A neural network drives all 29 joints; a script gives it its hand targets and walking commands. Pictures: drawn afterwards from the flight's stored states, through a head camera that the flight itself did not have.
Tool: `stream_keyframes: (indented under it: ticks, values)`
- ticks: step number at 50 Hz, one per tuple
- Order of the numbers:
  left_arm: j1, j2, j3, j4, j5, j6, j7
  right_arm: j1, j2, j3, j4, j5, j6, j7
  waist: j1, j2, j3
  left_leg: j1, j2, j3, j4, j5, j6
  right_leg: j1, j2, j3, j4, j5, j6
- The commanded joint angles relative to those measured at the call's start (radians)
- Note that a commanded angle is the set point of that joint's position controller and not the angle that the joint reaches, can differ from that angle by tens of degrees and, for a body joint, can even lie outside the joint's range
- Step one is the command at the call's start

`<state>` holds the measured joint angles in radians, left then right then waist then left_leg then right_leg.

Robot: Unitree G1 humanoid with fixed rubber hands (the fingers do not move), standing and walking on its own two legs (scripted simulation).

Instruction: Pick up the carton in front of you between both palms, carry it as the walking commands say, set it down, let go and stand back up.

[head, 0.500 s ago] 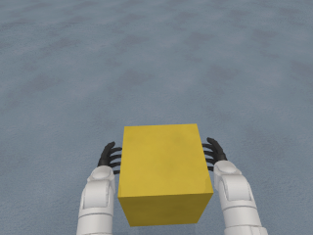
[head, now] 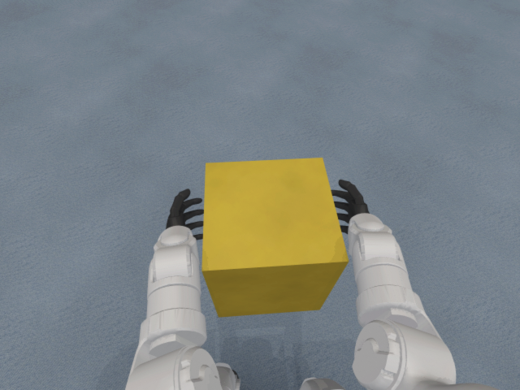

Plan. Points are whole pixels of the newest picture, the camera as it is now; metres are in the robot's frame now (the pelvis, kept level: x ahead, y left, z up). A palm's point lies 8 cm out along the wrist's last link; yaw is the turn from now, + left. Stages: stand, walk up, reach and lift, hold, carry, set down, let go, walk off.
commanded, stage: set down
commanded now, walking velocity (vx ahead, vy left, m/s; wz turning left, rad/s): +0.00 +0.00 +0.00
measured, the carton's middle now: (267, 242) +0.37 +0.01 -0.08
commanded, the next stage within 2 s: none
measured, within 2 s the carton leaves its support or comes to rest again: rests again in 1.94 s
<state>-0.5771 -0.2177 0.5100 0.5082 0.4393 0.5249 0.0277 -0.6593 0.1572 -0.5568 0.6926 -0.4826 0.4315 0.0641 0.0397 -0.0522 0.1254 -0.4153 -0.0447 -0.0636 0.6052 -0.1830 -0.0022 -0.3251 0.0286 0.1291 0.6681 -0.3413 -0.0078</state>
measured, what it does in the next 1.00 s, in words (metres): lowers itself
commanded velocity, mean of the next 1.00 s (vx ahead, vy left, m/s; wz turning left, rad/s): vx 0.00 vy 0.00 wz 0.00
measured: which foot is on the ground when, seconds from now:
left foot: down 0.00-1.00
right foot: down 0.00-1.00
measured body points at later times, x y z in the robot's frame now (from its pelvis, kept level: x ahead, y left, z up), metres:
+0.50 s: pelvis -0.01 -0.01 -0.12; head +0.23 +0.02 +0.26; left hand +0.41 +0.18 -0.20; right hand +0.45 -0.12 -0.20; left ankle +0.08 +0.12 -0.72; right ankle +0.02 -0.14 -0.72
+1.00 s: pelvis -0.04 -0.01 -0.23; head +0.28 +0.03 +0.09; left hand +0.45 +0.22 -0.36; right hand +0.49 -0.08 -0.35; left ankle +0.08 +0.12 -0.72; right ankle +0.02 -0.14 -0.72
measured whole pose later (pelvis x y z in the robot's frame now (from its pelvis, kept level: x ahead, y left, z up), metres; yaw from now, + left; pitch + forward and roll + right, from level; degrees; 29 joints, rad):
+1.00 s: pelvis -0.04 -0.01 -0.23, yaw -5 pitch +48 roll -5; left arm -1.04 0.05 0.51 0.60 0.23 0.30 0.01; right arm -1.10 0.03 -0.37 0.70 -0.16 0.26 -0.14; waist 0.11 -0.08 -0.09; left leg -2.04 -0.07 -0.13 1.61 -0.41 -0.06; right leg -1.92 0.17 0.08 1.66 -0.59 0.07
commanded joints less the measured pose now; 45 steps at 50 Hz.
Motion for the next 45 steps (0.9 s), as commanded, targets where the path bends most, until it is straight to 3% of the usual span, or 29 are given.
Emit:
stream_keyframes:
  ticks: [1,8,12,15,18,23,33,45]
  values:
    - [-0.455,-0.583,-0.265,0.127,-0.07,-0.156,-0.147,-0.421,0.555,0.235,0.102,0.064,-0.121,0.148,-0.024,0.072,-0.356,0.158,-0.06,-0.005,0.046,-0.039,-0.027,-0.448,0.095,-0.096,-0.013,-0.004,-0.032]
    - [-0.599,-0.772,-0.503,0.085,-0.192,-0.349,-0.157,-0.555,0.75,0.522,0.037,0.222,-0.3,0.168,-0.016,0.047,-0.805,0.098,-0.071,-0.005,0.285,0.276,-0.036,-0.712,0.131,-0.114,0.184,0.112,0.004]
    - [-0.706,-0.842,-0.696,-0.03,-0.266,-0.361,-0.163,-0.649,0.845,0.722,-0.101,0.335,-0.31,0.159,0.0,0.056,-1.212,0.139,-0.071,0.014,0.434,0.445,-0.032,-0.79,0.15,-0.135,0.305,0.191,0.025]
    - [-0.712,-0.827,-0.756,-0.078,-0.291,-0.332,-0.182,-0.634,0.869,0.784,-0.133,0.37,-0.27,0.151,0.016,0.048,-1.341,0.034,-0.08,0.045,0.498,0.432,-0.029,-0.813,0.16,-0.142,0.379,0.207,0.04]
    - [-0.696,-0.813,-0.745,-0.041,-0.3,-0.285,-0.219,-0.636,0.894,0.786,-0.105,0.382,-0.22,0.151,0.038,0.043,-1.276,-0.148,-0.09,0.073,0.53,0.312,-0.028,-0.873,0.166,-0.143,0.414,0.148,0.052]
    - [-0.716,-0.764,-0.642,0.055,-0.279,-0.234,-0.267,-0.65,0.918,0.707,-0.01,0.362,-0.164,0.144,0.06,0.02,-1.143,-0.428,-0.095,0.111,0.582,0.161,-0.024,-0.945,0.165,-0.138,0.453,0.078,0.061]
    - [-0.808,-0.672,-0.508,0.172,-0.259,-0.264,-0.289,-0.805,0.849,0.618,0.031,0.341,-0.211,0.062,0.09,-0.006,-1.148,-0.711,-0.09,0.12,0.736,0.171,-0.03,-1.083,0.175,-0.143,0.609,0.111,0.068]
    - [-1.007,-0.589,-0.532,0.118,-0.329,-0.248,-0.26,-1.044,0.773,0.685,-0.026,0.421,-0.216,0.0,0.139,0.0,-1.367,-0.724,-0.087,0.139,0.921,0.205,-0.059,-1.23,0.207,-0.201,0.831,0.066,0.078]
